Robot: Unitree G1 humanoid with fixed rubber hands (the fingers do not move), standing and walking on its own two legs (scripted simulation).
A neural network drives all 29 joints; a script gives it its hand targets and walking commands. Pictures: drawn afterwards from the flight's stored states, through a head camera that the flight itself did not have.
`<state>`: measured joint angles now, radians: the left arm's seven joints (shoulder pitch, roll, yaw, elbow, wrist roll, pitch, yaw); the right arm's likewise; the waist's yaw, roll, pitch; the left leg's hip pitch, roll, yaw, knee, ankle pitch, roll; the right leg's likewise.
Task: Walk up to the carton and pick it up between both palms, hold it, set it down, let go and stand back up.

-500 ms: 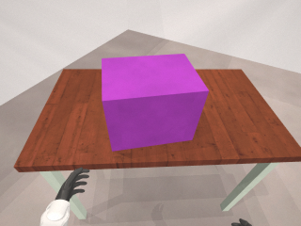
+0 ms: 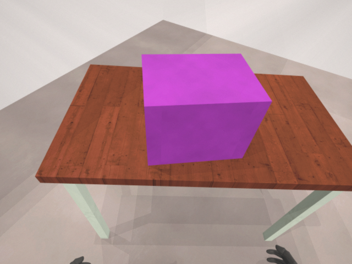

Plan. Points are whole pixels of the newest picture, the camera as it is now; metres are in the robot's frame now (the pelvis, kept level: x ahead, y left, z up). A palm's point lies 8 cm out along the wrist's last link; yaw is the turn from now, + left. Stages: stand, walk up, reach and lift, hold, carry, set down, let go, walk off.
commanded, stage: stand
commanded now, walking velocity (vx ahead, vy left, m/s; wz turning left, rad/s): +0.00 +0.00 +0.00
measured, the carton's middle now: (194, 109) +0.51 -0.03 +0.05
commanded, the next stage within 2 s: none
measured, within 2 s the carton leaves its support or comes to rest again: neither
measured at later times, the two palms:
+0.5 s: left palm out of the picture +0.08 +0.26 -0.12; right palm out of the picture +0.10 -0.25 -0.09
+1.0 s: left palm out of the picture +0.07 +0.25 -0.11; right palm out of the picture +0.10 -0.27 -0.10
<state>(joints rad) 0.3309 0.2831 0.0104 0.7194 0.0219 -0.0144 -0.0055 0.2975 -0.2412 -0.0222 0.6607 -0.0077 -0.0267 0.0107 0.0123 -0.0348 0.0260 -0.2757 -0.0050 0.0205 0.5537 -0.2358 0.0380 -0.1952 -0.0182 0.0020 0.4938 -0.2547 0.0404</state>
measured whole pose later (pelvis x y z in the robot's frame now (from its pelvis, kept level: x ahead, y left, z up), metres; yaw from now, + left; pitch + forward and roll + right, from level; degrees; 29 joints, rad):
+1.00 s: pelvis +0.01 -0.01 +0.00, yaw +1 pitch -2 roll -1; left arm 0.31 0.29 -0.02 0.79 0.01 -0.01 0.01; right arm 0.33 -0.25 -0.01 0.69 -0.01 -0.01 0.00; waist 0.00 -0.01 0.04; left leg -0.25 -0.02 0.00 0.52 -0.23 0.02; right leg -0.18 -0.03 -0.02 0.50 -0.28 0.03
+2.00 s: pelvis +0.02 -0.02 +0.00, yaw +2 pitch -2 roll -1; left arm 0.31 0.28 -0.01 0.83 0.00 0.00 0.01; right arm 0.33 -0.25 -0.01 0.78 -0.01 -0.01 -0.02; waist 0.00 -0.01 0.05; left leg -0.24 0.00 -0.02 0.50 -0.23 0.00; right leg -0.16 -0.01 -0.04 0.47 -0.28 0.01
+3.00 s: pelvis +0.02 -0.03 +0.01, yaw +3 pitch -2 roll -1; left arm 0.34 0.26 -0.01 0.91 0.00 0.00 0.02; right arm 0.32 -0.23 0.00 0.89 0.00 -0.01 -0.03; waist 0.00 0.00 0.05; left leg -0.22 -0.01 -0.04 0.47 -0.21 0.00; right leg -0.14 -0.02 -0.06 0.44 -0.27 0.01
